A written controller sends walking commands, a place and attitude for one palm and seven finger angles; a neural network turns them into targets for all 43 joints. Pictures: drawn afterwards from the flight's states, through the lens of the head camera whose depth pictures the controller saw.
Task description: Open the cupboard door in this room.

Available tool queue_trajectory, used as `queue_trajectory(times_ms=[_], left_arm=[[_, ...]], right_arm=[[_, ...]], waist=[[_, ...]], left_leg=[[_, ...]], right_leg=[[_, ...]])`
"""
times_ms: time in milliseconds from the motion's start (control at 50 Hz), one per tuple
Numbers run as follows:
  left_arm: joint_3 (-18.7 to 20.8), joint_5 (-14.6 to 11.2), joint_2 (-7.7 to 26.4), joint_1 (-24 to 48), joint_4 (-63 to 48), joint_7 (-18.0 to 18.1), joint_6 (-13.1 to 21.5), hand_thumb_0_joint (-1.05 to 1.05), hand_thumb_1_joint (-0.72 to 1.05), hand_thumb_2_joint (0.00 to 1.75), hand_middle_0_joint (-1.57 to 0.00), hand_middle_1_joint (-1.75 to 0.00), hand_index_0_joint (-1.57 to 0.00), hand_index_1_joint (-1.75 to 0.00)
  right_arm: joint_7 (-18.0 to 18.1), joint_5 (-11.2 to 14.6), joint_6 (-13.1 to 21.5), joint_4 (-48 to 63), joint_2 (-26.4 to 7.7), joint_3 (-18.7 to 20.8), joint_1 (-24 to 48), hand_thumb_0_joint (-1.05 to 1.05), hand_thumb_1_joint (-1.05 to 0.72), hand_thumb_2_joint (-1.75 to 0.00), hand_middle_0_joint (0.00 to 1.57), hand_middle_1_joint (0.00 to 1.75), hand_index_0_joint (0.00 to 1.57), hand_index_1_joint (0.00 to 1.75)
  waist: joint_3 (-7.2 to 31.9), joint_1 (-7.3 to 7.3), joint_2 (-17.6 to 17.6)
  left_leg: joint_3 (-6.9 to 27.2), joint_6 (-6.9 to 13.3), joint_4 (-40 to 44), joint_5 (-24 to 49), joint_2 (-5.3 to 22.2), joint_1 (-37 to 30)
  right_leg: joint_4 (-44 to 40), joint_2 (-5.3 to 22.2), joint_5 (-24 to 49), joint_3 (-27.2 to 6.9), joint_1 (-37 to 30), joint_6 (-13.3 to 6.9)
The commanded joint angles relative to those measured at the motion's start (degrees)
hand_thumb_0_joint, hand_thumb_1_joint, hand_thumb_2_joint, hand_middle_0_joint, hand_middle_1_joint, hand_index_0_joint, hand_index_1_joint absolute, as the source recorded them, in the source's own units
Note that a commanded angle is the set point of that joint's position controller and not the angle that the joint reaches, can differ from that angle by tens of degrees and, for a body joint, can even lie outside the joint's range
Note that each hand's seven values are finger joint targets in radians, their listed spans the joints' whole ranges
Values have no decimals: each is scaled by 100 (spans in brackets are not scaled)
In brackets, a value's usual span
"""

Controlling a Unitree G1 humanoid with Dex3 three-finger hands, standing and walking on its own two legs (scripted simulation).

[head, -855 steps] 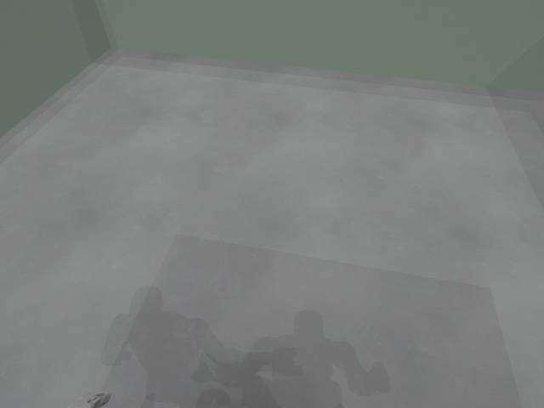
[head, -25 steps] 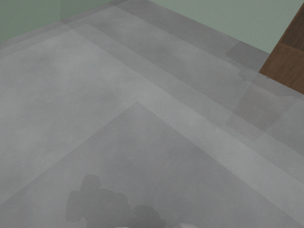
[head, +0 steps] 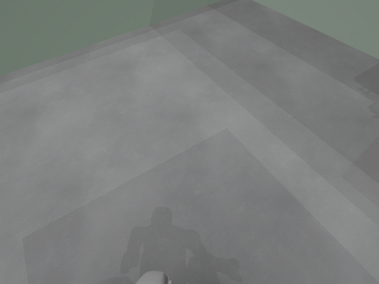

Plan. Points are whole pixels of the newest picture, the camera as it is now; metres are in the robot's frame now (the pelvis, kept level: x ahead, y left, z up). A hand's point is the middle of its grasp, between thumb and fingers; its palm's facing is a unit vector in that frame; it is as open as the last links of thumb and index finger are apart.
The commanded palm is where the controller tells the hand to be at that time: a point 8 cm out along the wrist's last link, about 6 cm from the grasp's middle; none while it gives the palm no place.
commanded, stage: turn or walk to find it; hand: left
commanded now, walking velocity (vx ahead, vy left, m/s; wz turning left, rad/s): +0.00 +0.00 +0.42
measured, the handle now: out of the picture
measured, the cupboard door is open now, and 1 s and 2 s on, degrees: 0 0 0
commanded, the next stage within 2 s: stand and wait in 1.88 s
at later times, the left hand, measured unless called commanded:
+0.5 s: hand out of the picture +0.00 +0.24 -0.17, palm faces +0.25 -0.93 -0.26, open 7.3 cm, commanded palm none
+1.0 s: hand out of the picture -0.09 +0.17 -0.17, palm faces +0.45 -0.86 -0.25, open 7.3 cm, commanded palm none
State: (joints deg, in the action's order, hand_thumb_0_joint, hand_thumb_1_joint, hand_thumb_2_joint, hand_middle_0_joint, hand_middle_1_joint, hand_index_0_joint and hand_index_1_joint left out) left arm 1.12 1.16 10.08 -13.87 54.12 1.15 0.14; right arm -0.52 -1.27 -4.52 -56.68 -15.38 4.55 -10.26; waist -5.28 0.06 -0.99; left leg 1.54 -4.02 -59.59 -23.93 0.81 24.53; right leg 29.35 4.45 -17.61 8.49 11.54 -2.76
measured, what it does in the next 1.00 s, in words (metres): steps on the spot, turning left: left foot, then right foot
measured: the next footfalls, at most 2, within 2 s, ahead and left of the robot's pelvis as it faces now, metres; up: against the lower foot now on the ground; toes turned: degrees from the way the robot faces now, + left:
left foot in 0.18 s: -0.01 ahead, +0.15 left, +0.00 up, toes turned +9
right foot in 0.58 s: +0.06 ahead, -0.10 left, +0.00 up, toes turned +10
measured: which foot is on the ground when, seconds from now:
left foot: up 0.00-0.16, down 0.18-0.58, up 0.60-1.00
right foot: down 0.00-0.20, up 0.22-0.56, down 0.58-1.00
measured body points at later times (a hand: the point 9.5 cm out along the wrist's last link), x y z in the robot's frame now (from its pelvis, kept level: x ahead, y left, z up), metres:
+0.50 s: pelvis -0.02 +0.01 +0.00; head +0.01 +0.02 +0.44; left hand -0.01 +0.29 -0.15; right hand +0.13 -0.20 -0.15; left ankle -0.05 +0.14 -0.74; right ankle +0.01 -0.12 -0.70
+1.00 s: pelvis -0.04 -0.03 +0.00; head +0.00 -0.02 +0.44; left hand -0.11 +0.21 -0.15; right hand +0.11 -0.24 -0.16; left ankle -0.13 +0.09 -0.70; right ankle +0.02 -0.11 -0.74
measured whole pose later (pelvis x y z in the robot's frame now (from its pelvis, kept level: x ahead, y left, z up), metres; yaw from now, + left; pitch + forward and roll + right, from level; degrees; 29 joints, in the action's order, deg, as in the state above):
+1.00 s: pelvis -0.04 -0.03 +0.00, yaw +26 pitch -1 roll +2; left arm 1.9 1.5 11.2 -13.2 55.1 1.1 -0.3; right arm -0.7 -0.8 -4.3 -58.3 -12.9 3.7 -11.0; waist -5.7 1.1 0.7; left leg -2.1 -3.1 -47.8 -26.8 2.0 18.7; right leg 30.4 7.1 -14.7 14.0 14.4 -1.8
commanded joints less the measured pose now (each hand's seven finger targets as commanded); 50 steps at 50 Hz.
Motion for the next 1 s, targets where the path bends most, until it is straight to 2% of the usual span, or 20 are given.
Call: queue_trajectory(times_ms=[0,60,120,140,160,180,200,220,260,360,460,520,540,560,580,600,640,700,880,980], left_arm=[[362,53,1369,-658,-100,87,59,0,90,90,-20,-30,-20,-30],[401,62,1468,-632,-11,90,34,0,90,90,-20,-30,-20,-30],[404,5,1451,-417,52,71,-3,0,90,90,-20,-30,-20,-30],[381,-40,1332,-394,18,49,-33,0,90,90,-20,-30,-20,-30],[331,-57,1010,-494,-123,17,-65,0,90,90,-20,-30,-20,-30],[222,4,860,-177,-266,18,-94,0,90,90,-20,-30,-20,-30],[222,-5,880,141,-268,57,-181,0,90,90,-20,-30,-20,-30],[266,-34,936,315,-231,45,-206,0,90,90,-20,-30,-20,-30],[285,-31,934,90,-87,-11,-192,0,90,90,-20,-30,-20,-30],[263,-45,870,151,-166,-32,-198,0,90,90,-20,-30,-20,-30],[250,-67,777,267,-340,-25,-154,0,90,90,-20,-30,-20,-30],[282,-74,853,-241,-239,-20,-51,0,90,90,-20,-30,-20,-30],[324,-36,1052,-485,-190,1,15,0,90,90,-20,-30,-20,-30],[422,61,1589,-548,-200,57,75,0,90,90,-20,-30,-20,-30],[450,21,1756,-508,-297,58,58,0,90,90,-20,-30,-20,-30],[467,4,1577,-257,-367,77,51,0,90,90,-20,-30,-20,-30],[356,-10,1235,353,-532,60,39,0,90,90,-20,-30,-20,-30],[301,-4,1033,404,-577,76,81,0,90,90,-20,-30,-20,-30],[392,48,1314,-302,-187,82,43,0,90,90,-20,-30,-20,-30],[448,54,1435,-155,-72,74,-10,0,90,90,-20,-30,-20,-30]], right_arm=[[5,74,195,508,-210,-78,576,0,-90,-90,20,30,20,30],[21,110,252,506,-184,-122,546,0,-90,-90,20,30,20,30],[28,96,325,388,-259,-113,171,0,-90,-90,20,30,20,30],[25,75,379,348,-519,-63,-11,0,-90,-90,20,30,20,30],[37,19,410,364,-1034,68,-150,0,-90,-90,20,30,20,30],[37,55,345,314,-1265,110,-388,0,-90,-90,20,30,20,30],[114,43,368,203,-1141,101,-462,0,-90,-90,20,30,20,30],[165,26,355,241,-1038,69,-246,0,-90,-90,20,30,20,30],[174,28,381,368,-827,9,203,0,-90,-90,20,30,20,30],[135,32,395,420,-846,60,121,0,-90,-90,20,30,20,30],[114,-20,347,517,-863,136,129,0,-90,-90,20,30,20,30],[107,12,327,589,-823,164,240,0,-90,-90,20,30,20,30],[85,52,340,604,-637,150,196,0,-90,-90,20,30,20,30],[43,89,351,708,-217,78,15,0,-90,-90,20,30,20,30],[62,59,266,812,-294,106,175,0,-90,-90,20,30,20,30],[61,17,185,733,-437,148,215,0,-90,-90,20,30,20,30],[-15,1,147,484,-367,160,-4,0,-90,-90,20,30,20,30],[-62,-6,117,315,-254,117,-318,0,-90,-90,20,30,20,30],[-33,57,171,355,-103,-22,195,0,-90,-90,20,30,20,30],[3,101,257,341,-65,-74,-23,0,-90,-90,20,30,20,30]], waist=[[697,368,1132],[877,333,1257],[949,47,1123],[1084,-84,526],[1200,-137,-931],[968,-266,-1250],[900,-373,-1288],[561,-286,-1259],[515,-36,-825],[549,-63,-736],[587,-80,-994],[835,183,-867],[920,285,-321],[947,265,1381],[763,359,1907],[541,321,1792],[192,-20,872],[336,-80,973],[564,326,1056],[774,168,1136]], left_leg=[[-261,40,877,-361,10,239],[-428,135,1782,-308,-10,-203],[-619,242,3409,921,5,-1314],[-246,393,3891,1881,377,-2170],[1286,977,3831,3616,1665,-3052],[1555,1476,3897,4662,2298,-2742],[1582,1560,3971,4653,2107,-2376],[1454,1563,3969,4475,1897,-2114],[952,1422,3865,4394,1473,-2069],[907,1364,3918,3913,1250,-1911],[1310,1347,3737,3696,1154,-1526],[1317,1069,3197,3294,905,-1121],[1080,766,2732,2379,574,-615],[253,337,1579,438,-202,468],[225,262,433,-1084,-323,567],[510,330,-378,-926,-159,515],[403,272,-1102,-129,-23,592],[179,128,-1100,379,40,497],[-314,50,768,-326,145,123],[-590,170,2036,-162,128,-577]], right_leg=[[-576,1506,3943,-1065,-1155,-639],[-379,1572,4025,-975,-1227,-630],[102,1408,3397,-536,-683,-179],[638,1171,2541,-231,14,126],[1599,511,61,138,1412,519],[2476,250,-1920,-55,1782,598],[2890,226,-1833,-511,1842,656],[3161,242,-1551,-650,1947,661],[3337,198,-977,-658,1926,711],[2823,80,-760,-608,1689,802],[1487,-138,-814,-502,1005,746],[-95,-219,262,-412,-48,700],[-802,117,887,-660,-753,648],[-1110,1524,1447,-2084,-1363,195],[-1317,2342,1817,-2678,-614,-383],[-1504,2219,1071,-2668,5,-578],[-1353,1618,742,-1745,265,-403],[-1293,1306,1084,-1069,110,-242],[-1021,1681,2179,-811,-685,-552],[-648,1776,2253,-636,-558,-509]])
